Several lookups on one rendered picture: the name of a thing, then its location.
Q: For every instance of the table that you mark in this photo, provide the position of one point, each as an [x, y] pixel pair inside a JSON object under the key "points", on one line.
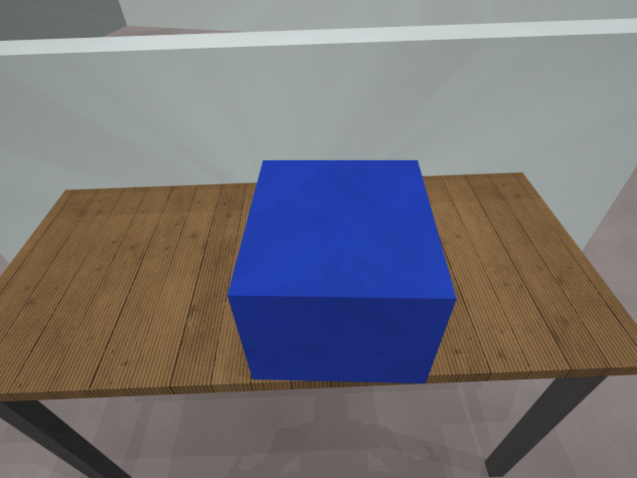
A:
{"points": [[123, 292]]}

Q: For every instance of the carton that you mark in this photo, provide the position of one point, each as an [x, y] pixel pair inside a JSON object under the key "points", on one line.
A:
{"points": [[341, 275]]}

